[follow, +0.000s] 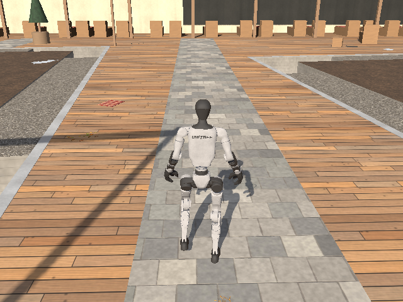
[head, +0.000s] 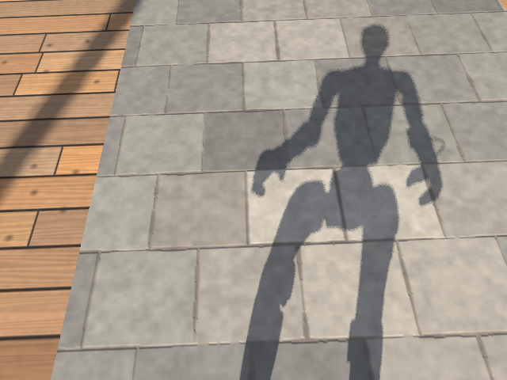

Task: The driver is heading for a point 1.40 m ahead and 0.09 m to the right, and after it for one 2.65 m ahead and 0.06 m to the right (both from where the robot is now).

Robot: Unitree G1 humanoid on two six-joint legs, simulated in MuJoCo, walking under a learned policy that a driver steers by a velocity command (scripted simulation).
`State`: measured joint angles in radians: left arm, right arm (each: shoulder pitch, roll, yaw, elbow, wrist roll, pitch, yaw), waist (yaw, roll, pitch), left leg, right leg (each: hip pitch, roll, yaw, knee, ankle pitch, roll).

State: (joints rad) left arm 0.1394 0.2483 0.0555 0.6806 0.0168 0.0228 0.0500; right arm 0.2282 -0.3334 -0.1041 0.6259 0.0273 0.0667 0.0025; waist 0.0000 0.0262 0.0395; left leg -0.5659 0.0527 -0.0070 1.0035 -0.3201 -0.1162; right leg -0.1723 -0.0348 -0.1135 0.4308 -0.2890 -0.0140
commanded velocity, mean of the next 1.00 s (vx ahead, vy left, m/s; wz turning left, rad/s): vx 0.02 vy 0.00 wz -0.26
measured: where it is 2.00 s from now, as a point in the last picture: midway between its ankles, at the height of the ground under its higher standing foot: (248, 261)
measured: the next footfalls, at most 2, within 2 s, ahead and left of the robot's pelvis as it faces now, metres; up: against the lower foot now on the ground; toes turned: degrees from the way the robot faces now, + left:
left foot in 0.14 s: +0.06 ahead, +0.16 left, +0.00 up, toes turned +12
right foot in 0.66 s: +0.06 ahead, -0.08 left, +0.00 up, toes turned -10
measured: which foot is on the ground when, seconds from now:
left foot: up 0.00-0.12, down 0.14-0.66, up 0.68-1.00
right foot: down 0.00-0.14, up 0.16-0.64, down 0.66-1.00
